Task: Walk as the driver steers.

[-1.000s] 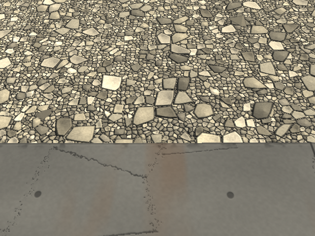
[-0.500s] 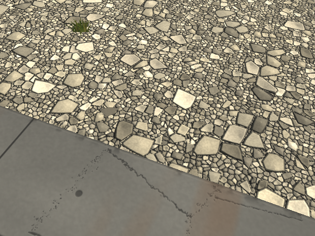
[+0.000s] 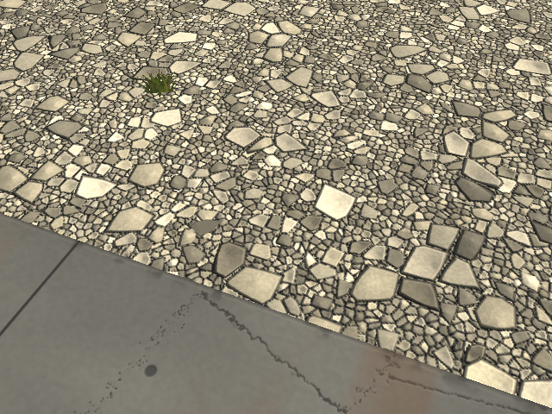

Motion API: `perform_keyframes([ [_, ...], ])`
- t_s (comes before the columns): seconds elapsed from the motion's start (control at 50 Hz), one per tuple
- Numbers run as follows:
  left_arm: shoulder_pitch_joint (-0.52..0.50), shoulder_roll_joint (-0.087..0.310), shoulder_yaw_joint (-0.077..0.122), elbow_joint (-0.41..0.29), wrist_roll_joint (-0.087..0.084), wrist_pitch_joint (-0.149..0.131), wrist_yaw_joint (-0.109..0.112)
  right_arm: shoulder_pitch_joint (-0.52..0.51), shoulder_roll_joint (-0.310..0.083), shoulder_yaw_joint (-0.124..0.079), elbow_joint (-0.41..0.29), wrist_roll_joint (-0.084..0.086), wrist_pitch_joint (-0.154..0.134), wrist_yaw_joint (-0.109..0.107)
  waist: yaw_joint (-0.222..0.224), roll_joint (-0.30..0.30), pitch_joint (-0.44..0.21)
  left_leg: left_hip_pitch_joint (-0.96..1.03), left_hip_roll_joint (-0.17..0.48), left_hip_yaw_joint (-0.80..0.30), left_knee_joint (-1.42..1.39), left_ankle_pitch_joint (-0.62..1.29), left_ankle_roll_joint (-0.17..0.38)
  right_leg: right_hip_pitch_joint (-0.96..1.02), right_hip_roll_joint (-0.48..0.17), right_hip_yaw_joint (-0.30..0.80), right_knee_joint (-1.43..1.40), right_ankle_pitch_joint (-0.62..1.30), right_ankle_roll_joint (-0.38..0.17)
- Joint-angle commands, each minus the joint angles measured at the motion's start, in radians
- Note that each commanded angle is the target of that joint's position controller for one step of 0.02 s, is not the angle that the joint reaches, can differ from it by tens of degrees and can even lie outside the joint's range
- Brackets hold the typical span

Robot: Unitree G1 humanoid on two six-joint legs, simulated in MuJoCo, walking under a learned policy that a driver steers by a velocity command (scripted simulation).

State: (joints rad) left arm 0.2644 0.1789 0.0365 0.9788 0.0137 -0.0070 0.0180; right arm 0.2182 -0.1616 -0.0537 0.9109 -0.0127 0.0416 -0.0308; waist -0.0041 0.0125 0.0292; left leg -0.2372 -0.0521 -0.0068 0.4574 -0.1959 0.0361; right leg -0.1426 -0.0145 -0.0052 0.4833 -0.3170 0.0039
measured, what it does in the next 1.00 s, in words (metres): stands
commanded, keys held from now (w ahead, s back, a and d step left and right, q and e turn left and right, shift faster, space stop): no key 1.00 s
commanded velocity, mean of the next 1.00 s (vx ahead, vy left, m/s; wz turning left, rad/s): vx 0.00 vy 0.00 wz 0.01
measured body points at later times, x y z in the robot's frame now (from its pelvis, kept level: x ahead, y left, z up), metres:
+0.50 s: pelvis +0.00 -0.03 +0.01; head +0.02 -0.03 +0.46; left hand +0.01 +0.21 -0.15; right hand +0.02 -0.27 -0.15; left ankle +0.03 +0.10 -0.74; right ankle -0.03 -0.12 -0.74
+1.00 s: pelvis +0.00 -0.04 +0.01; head +0.01 -0.05 +0.46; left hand -0.01 +0.19 -0.15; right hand -0.02 -0.28 -0.15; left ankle +0.03 +0.10 -0.74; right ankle -0.03 -0.12 -0.74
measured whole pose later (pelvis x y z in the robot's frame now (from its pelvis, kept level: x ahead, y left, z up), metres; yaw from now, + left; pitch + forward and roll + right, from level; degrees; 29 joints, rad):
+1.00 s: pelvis +0.00 -0.04 +0.01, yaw -1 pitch +0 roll +0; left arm 0.33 0.18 0.02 1.06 0.01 0.01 0.02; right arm 0.28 -0.17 -0.04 1.12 0.00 0.03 -0.06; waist 0.00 0.00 0.03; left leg -0.22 0.03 -0.04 0.38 -0.15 -0.04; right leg -0.11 0.07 -0.02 0.36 -0.24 -0.07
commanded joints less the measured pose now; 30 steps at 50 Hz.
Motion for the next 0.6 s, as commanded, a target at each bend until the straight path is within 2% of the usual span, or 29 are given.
perform_keyframes([
  [0.02,0.021,0.099,0.014,-0.006,-0.003,-0.017,0.003,0.000,-0.076,-0.023,-0.015,0.003,-0.010,-0.006,0.000,-0.040,0.006,0.082,0.095,-0.102,-0.073,0.094,0.010,-0.101,-0.073,0.073,-0.131,0.118,-0.014],
  [0.14,0.045,0.101,0.010,0.037,-0.004,-0.010,0.002,0.042,-0.087,-0.026,0.049,0.003,-0.005,-0.016,0.002,-0.012,-0.006,0.105,0.100,-0.095,-0.088,0.163,-0.002,-0.064,-0.067,0.074,-0.149,0.215,-0.028],
  [0.26,0.065,0.094,0.006,0.066,-0.005,-0.001,-0.002,0.067,-0.095,-0.025,0.092,0.005,-0.001,-0.025,0.004,-0.015,0.002,0.106,0.105,-0.090,-0.099,0.175,-0.010,-0.049,-0.059,0.070,-0.167,0.247,-0.034],
  [0.6,0.094,0.097,-0.002,0.084,-0.003,0.010,-0.001,0.094,-0.100,-0.013,0.162,0.006,-0.006,-0.031,0.003,-0.017,0.025,0.076,0.116,-0.079,-0.112,0.132,-0.032,-0.047,-0.046,0.080,-0.197,0.239,-0.044],
])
